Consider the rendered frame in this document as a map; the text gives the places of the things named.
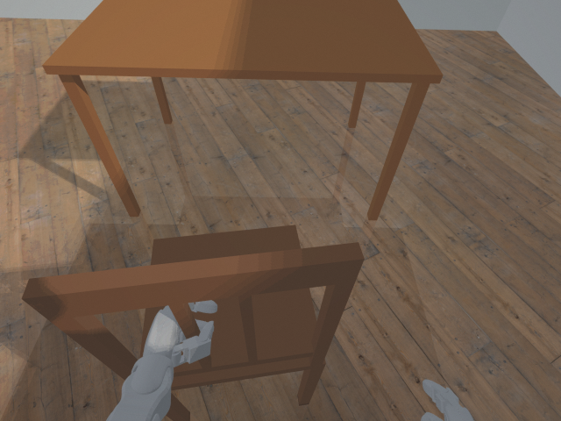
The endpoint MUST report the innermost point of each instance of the table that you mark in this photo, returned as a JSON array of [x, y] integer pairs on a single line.
[[304, 40]]

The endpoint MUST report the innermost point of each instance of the robot right hand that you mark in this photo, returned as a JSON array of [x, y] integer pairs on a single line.
[[446, 401]]

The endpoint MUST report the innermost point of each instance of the chair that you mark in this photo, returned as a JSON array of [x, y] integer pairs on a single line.
[[265, 322]]

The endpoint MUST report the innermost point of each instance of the robot left forearm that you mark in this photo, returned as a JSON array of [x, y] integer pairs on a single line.
[[146, 393]]

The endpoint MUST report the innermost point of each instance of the robot left hand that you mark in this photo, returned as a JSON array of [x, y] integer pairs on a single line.
[[165, 333]]

